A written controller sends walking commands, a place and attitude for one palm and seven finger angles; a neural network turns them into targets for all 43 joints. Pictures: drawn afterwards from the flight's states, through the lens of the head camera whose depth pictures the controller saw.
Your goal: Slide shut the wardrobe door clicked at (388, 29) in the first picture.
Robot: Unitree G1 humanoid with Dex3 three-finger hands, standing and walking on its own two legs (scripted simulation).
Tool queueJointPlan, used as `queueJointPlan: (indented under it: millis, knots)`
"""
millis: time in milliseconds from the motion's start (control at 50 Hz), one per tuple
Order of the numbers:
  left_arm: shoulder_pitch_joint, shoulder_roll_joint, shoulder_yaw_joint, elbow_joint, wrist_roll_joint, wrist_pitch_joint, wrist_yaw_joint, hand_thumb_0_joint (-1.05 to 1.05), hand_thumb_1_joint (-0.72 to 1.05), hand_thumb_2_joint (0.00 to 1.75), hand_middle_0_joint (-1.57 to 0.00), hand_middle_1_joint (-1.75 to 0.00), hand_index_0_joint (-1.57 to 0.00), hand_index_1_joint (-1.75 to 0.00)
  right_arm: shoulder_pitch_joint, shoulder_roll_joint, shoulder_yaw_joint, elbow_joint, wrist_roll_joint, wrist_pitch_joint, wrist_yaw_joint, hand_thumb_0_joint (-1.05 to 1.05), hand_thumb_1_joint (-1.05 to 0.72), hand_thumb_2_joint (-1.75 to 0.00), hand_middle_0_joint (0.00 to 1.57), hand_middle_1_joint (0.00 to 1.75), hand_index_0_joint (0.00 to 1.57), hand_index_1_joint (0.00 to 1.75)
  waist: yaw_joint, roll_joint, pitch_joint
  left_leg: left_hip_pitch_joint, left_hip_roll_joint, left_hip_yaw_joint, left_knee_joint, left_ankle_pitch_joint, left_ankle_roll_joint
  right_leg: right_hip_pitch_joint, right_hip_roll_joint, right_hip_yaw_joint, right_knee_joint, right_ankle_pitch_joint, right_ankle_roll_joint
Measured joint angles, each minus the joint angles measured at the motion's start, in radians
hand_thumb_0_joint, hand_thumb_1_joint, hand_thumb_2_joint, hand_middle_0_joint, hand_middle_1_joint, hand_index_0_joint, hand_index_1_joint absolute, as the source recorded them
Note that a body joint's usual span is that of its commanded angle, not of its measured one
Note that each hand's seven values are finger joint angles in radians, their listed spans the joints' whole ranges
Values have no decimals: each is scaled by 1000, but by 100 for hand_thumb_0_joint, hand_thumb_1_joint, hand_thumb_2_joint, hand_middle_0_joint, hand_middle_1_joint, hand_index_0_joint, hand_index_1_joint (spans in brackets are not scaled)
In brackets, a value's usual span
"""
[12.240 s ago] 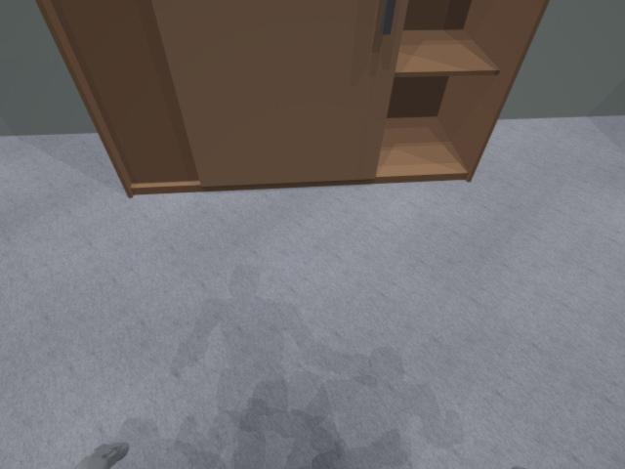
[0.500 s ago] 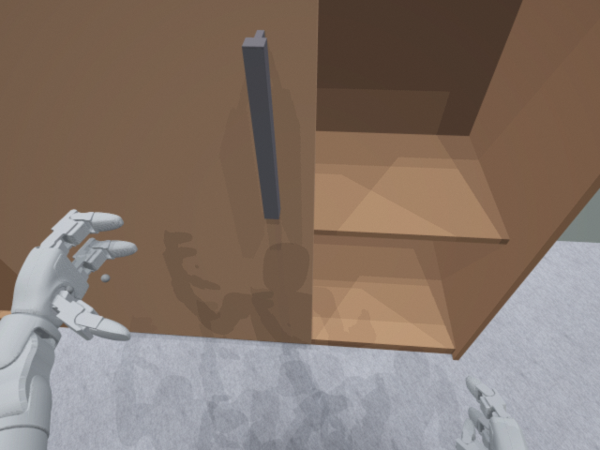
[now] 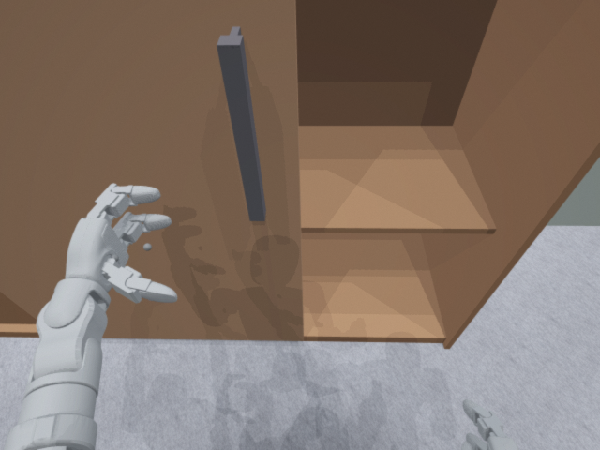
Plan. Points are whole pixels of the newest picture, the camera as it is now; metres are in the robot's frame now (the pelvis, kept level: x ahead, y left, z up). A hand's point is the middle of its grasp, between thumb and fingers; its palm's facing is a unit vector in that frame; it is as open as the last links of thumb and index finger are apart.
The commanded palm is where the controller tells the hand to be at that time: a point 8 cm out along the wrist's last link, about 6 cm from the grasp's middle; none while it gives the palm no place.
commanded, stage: move the hooked fingers beside the handle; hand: left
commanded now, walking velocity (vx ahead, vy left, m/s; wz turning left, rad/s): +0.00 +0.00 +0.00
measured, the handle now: (248, 138) +0.53 +0.10 +0.14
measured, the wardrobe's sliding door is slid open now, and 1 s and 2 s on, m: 0.48 0.48 0.48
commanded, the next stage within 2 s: feel for the door with the fingertips in 1.82 s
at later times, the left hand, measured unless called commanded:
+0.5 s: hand (183, 206) +0.41 +0.19 +0.10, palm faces +0.03 -1.00 +0.00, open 14.0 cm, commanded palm +0.39 +0.24 +0.10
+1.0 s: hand (218, 179) +0.48 +0.15 +0.10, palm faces +0.02 -1.00 -0.01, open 13.8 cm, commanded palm +0.45 +0.20 +0.09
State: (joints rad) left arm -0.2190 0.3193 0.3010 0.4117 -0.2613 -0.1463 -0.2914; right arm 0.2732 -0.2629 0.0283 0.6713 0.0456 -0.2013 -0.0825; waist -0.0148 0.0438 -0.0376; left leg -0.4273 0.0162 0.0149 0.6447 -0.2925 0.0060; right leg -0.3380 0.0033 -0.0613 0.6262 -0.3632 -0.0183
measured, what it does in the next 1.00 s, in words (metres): stands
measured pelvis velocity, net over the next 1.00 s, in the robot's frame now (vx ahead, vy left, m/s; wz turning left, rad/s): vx -0.01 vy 0.00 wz -0.04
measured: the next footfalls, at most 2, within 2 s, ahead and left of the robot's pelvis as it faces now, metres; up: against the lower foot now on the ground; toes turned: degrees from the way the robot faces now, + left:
none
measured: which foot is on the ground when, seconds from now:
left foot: down 0.00-1.00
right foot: down 0.00-1.00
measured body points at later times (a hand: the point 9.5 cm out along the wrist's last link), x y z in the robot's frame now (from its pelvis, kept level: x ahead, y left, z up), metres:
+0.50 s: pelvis +0.00 +0.00 +0.00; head +0.04 -0.01 +0.44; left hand +0.41 +0.24 +0.11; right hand +0.08 -0.26 -0.12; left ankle +0.02 +0.12 -0.72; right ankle -0.03 -0.11 -0.72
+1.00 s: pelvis -0.01 +0.00 -0.02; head +0.07 +0.00 +0.43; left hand +0.47 +0.20 +0.10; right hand +0.02 -0.26 -0.14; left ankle +0.02 +0.12 -0.72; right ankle -0.03 -0.11 -0.72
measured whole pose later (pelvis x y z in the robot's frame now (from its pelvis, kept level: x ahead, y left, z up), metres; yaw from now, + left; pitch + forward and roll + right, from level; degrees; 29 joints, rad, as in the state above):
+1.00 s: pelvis -0.01 +0.00 -0.02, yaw -2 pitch +12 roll -1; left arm -0.82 0.35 0.32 1.06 -0.11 -0.32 -0.12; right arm 0.36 -0.25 0.01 0.70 0.01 -0.04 0.00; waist -0.11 0.03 -0.06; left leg -0.65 0.04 0.04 0.77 -0.33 0.01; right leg -0.57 0.02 -0.04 0.74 -0.38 -0.02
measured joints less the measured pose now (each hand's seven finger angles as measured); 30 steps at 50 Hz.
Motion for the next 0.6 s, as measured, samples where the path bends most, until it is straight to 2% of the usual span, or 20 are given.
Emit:
queueJointPlan:
  millis: [280,600]
  knots:
    - [-162,2,-19,176,33,-29,58,-1,-50,30,-30,-120,-30,-120,7,-1,-6,6,1,57,15,1,-90,-90,20,30,21,30,-21,-6,-1,-23,5,4,12,-3,-1,-25,5,5,12,-1,-2]
    - [-362,26,-8,397,69,-87,88,-1,-50,30,-30,-120,-30,-120,54,-1,-17,16,-7,117,41,1,-90,-90,20,30,21,30,-53,-13,-10,-92,15,13,46,-15,1,-96,12,15,40,-5,-1]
